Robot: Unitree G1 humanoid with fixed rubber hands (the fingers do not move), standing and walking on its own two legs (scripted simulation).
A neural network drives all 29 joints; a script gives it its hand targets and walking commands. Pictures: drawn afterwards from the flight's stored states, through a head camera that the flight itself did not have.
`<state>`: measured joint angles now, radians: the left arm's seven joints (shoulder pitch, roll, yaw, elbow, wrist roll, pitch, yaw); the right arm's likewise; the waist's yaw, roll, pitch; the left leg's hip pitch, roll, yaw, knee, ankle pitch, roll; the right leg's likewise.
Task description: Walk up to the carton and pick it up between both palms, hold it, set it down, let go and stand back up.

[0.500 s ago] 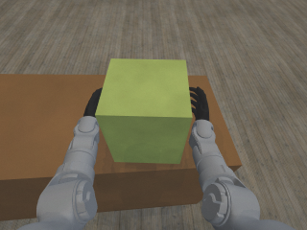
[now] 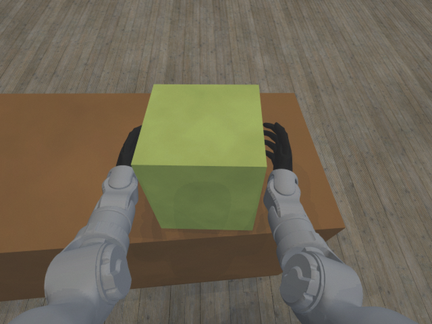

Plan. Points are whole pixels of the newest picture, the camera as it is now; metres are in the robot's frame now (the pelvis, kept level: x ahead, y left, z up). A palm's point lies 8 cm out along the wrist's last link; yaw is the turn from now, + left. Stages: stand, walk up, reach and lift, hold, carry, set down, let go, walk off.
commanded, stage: set down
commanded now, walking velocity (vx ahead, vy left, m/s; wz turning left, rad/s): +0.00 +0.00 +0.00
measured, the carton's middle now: (206, 162) +0.43 +0.02 -0.01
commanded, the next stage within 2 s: none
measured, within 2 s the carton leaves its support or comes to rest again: rests again in 0.92 s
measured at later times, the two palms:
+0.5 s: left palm (130, 169) +0.40 +0.18 +0.00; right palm (278, 170) +0.39 -0.12 +0.02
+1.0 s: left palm (131, 172) +0.39 +0.18 +0.00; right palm (279, 176) +0.38 -0.12 +0.02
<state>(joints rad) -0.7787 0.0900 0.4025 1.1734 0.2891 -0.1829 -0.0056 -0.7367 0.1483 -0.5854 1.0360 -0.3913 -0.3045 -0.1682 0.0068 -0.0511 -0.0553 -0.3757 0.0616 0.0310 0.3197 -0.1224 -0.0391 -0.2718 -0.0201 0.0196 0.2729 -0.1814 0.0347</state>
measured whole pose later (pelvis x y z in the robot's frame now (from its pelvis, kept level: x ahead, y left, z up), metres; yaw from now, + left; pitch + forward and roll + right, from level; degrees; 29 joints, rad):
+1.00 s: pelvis -0.01 +0.00 +0.00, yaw +0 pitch +14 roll -1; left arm -0.81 0.07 0.51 1.26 0.36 -0.34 0.00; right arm -0.73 0.18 -0.75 1.02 -0.53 -0.38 -0.13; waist 0.01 -0.05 -0.06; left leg -0.49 0.06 0.03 0.37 -0.13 -0.03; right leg -0.38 -0.02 0.02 0.32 -0.18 0.04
